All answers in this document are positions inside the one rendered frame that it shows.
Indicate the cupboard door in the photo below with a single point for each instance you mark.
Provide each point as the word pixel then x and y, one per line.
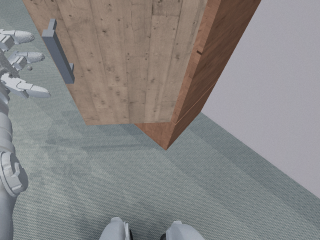
pixel 130 56

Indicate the left robot thigh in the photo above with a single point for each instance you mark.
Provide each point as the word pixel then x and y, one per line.
pixel 117 230

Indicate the left robot shin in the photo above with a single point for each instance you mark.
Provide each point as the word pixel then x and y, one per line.
pixel 115 219

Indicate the left robot hand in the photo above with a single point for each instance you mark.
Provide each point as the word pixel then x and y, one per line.
pixel 16 62

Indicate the robot left forearm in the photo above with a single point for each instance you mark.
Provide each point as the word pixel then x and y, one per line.
pixel 6 131

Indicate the left robot upper arm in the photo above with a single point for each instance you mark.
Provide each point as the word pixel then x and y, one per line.
pixel 13 181

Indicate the handle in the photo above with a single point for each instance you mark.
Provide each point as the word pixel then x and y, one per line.
pixel 53 45

